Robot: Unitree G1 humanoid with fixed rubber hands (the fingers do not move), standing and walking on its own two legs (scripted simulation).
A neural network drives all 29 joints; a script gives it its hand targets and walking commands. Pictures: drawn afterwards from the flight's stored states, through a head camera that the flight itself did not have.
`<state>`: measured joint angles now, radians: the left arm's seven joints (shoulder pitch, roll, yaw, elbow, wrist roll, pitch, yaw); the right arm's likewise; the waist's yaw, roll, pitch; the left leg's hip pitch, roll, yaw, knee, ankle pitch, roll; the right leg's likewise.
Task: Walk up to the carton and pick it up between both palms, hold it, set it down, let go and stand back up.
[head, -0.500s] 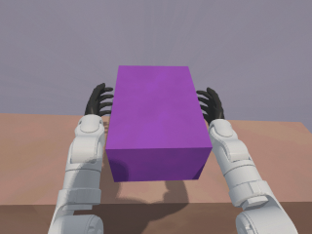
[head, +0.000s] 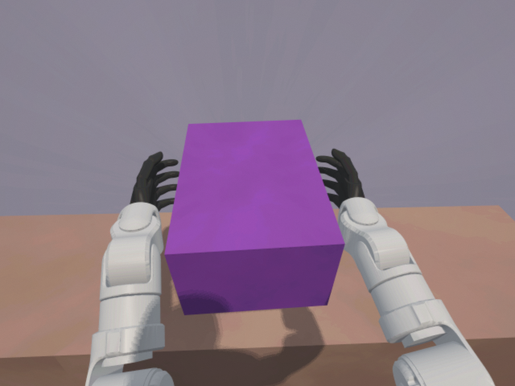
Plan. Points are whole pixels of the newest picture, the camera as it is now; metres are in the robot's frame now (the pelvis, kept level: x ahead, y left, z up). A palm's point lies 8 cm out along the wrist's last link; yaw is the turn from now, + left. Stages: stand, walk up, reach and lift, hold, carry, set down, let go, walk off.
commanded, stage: hold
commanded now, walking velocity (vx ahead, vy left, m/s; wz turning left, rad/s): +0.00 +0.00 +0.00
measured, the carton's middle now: (250, 204) +0.39 +0.01 +0.15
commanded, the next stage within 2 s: none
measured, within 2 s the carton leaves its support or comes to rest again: neither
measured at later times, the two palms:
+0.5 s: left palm (142, 205) +0.36 +0.17 +0.17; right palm (337, 200) +0.36 -0.13 +0.17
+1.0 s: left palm (152, 207) +0.35 +0.15 +0.18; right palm (350, 202) +0.35 -0.15 +0.17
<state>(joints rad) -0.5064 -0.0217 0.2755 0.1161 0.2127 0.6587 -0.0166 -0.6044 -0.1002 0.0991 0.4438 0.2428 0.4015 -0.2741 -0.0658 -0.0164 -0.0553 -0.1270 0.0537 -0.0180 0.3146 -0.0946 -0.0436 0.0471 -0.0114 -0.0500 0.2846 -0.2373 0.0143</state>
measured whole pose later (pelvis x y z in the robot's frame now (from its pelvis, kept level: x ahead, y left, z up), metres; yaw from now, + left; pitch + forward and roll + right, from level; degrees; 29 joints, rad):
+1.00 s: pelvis +0.00 +0.01 +0.00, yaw +0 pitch -4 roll -1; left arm -0.47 -0.03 0.22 0.05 0.20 0.68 0.04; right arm -0.57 -0.13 0.11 0.40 0.27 0.40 -0.27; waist -0.08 -0.03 -0.05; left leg -0.16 0.05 -0.01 0.35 -0.12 -0.04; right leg 0.02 -0.02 -0.04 0.29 -0.24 0.02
